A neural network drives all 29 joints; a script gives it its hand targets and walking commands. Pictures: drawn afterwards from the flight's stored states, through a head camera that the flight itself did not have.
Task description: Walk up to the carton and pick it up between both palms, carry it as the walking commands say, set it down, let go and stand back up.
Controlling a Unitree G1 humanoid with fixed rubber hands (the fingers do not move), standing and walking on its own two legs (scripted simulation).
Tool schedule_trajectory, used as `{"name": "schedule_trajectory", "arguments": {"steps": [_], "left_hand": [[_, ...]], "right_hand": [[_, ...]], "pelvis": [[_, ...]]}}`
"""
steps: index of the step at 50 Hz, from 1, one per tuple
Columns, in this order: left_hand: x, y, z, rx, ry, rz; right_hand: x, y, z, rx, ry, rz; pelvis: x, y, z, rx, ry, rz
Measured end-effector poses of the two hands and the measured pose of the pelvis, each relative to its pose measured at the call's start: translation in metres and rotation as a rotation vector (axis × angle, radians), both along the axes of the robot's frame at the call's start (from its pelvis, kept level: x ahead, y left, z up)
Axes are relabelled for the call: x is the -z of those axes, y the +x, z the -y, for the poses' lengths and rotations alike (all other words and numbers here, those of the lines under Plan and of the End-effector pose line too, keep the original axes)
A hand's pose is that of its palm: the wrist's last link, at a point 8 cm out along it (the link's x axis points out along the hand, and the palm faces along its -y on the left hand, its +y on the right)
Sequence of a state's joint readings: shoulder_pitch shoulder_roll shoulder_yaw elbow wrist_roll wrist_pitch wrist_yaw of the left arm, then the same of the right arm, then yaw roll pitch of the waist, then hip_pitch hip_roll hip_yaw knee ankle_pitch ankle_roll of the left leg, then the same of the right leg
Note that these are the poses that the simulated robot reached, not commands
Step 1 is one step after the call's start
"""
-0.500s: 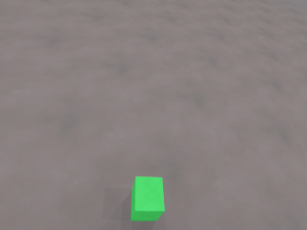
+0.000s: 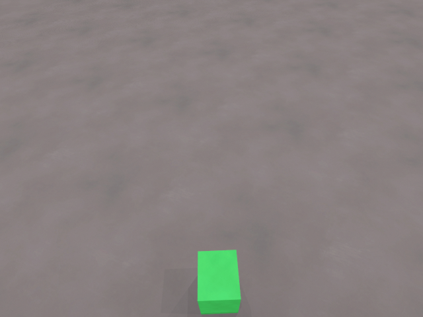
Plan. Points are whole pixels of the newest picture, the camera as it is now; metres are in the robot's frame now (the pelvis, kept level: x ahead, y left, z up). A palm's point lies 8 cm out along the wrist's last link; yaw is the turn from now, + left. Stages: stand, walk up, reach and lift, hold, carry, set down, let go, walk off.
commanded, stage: walk up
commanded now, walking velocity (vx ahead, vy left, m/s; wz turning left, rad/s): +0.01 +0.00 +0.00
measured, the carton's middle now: (218, 282) +0.38 +0.02 -0.67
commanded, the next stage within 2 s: stand in 1.76 s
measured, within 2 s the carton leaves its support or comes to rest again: neither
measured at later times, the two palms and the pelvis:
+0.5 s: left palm out of the picture +0.00 +0.25 -0.15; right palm out of the picture -0.05 -0.17 -0.14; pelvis +0.01 +0.03 +0.00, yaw -2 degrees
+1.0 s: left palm out of the picture -0.04 +0.28 -0.16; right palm out of the picture -0.04 -0.20 -0.15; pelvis -0.02 +0.04 -0.01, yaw +0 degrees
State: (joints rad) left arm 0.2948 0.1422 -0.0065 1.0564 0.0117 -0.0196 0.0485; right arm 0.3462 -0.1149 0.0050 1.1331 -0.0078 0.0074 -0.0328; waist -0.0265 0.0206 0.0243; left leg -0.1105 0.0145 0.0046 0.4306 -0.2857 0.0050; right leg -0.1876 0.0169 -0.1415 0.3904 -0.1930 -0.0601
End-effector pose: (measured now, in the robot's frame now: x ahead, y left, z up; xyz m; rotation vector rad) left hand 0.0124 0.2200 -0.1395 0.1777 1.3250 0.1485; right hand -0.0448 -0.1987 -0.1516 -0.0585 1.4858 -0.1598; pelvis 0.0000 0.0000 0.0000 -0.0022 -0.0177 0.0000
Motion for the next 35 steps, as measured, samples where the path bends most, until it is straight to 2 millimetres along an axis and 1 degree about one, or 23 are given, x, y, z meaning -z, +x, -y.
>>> {"name": "schedule_trajectory", "arguments": {"steps": [2, 4, 6, 9, 13, 18, 20, 24, 28, 35], "left_hand": [[0.005, -0.007, 0.010, -0.012, -0.028, -0.020], [0.008, -0.018, 0.015, -0.025, -0.042, -0.051], [0.009, -0.027, 0.017, -0.031, -0.052, -0.084], [0.007, -0.037, 0.011, -0.044, -0.049, -0.111], [0.006, -0.041, -0.002, -0.046, -0.033, -0.127], [0.006, -0.031, -0.016, -0.029, -0.025, -0.110], [0.007, -0.025, -0.020, -0.021, -0.028, -0.096], [0.009, -0.015, -0.024, -0.009, -0.038, -0.074], [0.010, -0.009, -0.028, -0.006, -0.047, -0.060], [0.012, -0.015, -0.029, -0.003, -0.059, -0.096]], "right_hand": [[-0.006, -0.006, 0.012, -0.010, -0.030, -0.035], [-0.011, -0.011, 0.022, -0.015, -0.059, -0.064], [-0.015, -0.016, 0.030, -0.014, -0.082, -0.086], [-0.016, -0.019, 0.032, -0.013, -0.094, -0.100], [-0.013, -0.013, 0.018, -0.009, -0.079, -0.079], [-0.009, -0.001, -0.008, -0.007, -0.047, -0.030], [-0.009, 0.000, -0.016, -0.002, -0.039, -0.018], [-0.009, -0.004, -0.027, 0.010, -0.040, -0.018], [-0.010, -0.012, -0.033, 0.012, -0.045, -0.037], [-0.011, -0.020, -0.039, 0.015, -0.047, -0.057]], "pelvis": [[-0.001, 0.000, 0.004, -0.005, -0.005, -0.005], [-0.001, 0.000, 0.006, -0.002, -0.008, -0.007], [-0.002, 0.000, 0.006, 0.004, -0.009, -0.007], [-0.002, 0.002, 0.002, 0.009, -0.014, -0.004], [-0.002, 0.004, -0.005, 0.019, -0.017, 0.001], [-0.002, 0.004, -0.016, 0.025, -0.016, 0.006], [-0.002, 0.005, -0.020, 0.026, -0.015, 0.009], [-0.003, 0.006, -0.027, 0.030, -0.013, 0.016], [-0.002, 0.007, -0.034, 0.028, -0.009, 0.021], [-0.002, 0.008, -0.041, 0.028, -0.006, 0.018]]}}
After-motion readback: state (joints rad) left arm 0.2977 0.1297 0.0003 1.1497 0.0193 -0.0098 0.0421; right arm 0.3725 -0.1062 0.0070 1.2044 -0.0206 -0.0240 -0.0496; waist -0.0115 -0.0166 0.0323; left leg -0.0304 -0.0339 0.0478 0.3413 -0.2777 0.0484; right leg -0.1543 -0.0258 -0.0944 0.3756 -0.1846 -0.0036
